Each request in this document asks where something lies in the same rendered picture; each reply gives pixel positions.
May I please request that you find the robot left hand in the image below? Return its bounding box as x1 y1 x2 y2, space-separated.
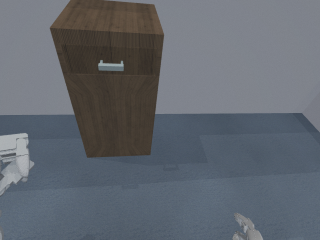
0 133 34 197

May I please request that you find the drawer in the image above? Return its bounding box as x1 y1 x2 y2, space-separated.
61 43 157 76

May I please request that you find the cabinet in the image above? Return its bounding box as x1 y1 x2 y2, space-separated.
50 0 164 158

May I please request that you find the handle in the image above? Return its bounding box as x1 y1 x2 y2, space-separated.
98 60 124 71

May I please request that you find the robot right hand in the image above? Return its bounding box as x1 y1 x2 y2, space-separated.
232 213 263 240

